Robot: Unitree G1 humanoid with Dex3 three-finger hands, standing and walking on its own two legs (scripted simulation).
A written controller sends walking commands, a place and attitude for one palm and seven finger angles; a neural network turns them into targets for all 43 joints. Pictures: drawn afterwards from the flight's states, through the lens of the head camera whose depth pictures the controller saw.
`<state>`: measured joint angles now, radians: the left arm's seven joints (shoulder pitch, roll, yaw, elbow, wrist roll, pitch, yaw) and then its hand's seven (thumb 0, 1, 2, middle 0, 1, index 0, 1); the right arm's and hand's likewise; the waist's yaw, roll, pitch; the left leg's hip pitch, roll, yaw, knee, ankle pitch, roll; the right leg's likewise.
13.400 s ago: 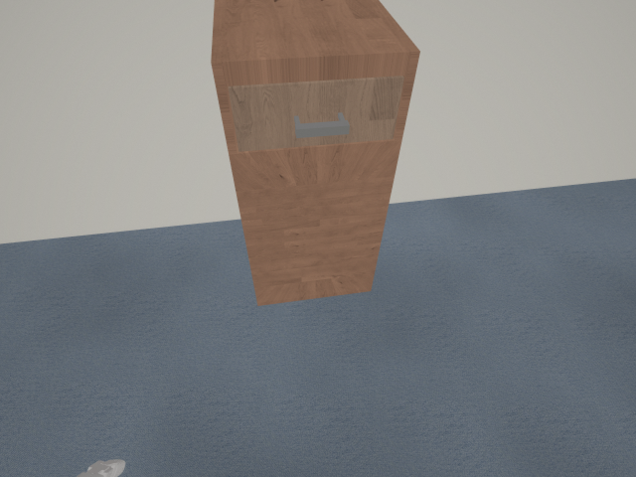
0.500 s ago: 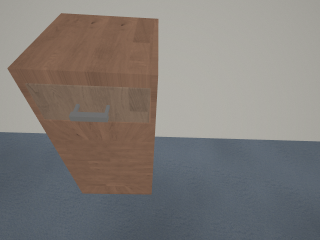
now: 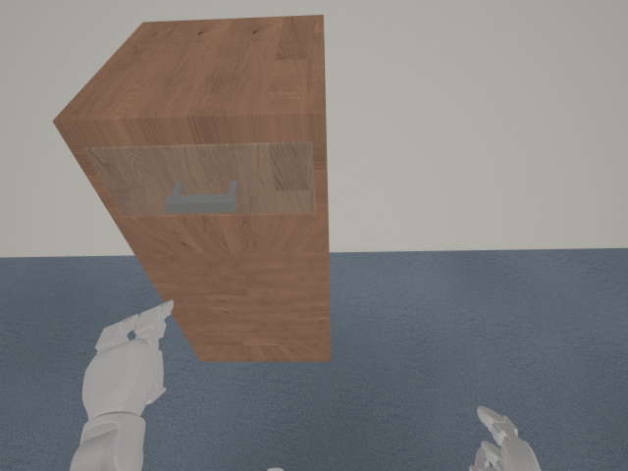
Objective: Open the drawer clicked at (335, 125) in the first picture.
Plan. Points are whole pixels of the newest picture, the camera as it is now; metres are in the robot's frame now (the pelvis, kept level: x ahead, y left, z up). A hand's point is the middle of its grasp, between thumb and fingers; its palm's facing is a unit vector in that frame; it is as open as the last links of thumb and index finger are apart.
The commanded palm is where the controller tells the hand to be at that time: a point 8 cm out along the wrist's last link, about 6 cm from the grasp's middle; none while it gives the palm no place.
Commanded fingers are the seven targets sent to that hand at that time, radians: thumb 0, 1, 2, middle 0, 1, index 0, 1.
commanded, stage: raise the hand with hooked fingers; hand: left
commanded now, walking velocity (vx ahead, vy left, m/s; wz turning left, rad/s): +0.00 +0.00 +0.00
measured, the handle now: (203, 195) +0.55 +0.23 +0.03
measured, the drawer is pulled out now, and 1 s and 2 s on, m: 0.00 0.00 0.00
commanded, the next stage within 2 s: move the hooked fingers above the handle in 1.64 s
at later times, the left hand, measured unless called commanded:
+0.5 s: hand (149, 348) +0.27 +0.24 +0.02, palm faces +0.02 -0.12 -0.99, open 10.6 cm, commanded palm +0.24 +0.23 +0.09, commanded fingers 0.00 -0.01 0.51 -0.27 -0.88 -0.27 -0.88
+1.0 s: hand (150, 269) +0.34 +0.23 +0.10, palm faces +0.08 -0.09 -0.99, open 13.3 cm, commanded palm +0.31 +0.23 +0.17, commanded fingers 0.00 -0.50 0.30 -0.30 -1.20 -0.30 -1.20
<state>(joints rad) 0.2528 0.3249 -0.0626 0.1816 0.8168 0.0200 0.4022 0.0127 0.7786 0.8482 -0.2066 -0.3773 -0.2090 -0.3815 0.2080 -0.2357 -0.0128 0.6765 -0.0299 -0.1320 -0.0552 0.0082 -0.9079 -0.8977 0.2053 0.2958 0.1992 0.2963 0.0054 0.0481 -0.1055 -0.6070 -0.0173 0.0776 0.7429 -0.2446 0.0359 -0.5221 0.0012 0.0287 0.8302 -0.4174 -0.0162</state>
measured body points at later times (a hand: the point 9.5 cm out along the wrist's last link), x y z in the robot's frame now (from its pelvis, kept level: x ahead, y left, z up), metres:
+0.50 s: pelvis +0.04 -0.02 +0.00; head +0.06 -0.04 +0.45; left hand +0.26 +0.24 +0.08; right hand +0.26 -0.21 -0.09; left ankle +0.08 +0.09 -0.70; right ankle +0.01 -0.12 -0.70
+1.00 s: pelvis +0.06 -0.02 +0.02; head +0.08 -0.05 +0.47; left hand +0.33 +0.23 +0.16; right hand +0.27 -0.24 -0.08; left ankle +0.08 +0.09 -0.70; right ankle +0.01 -0.12 -0.70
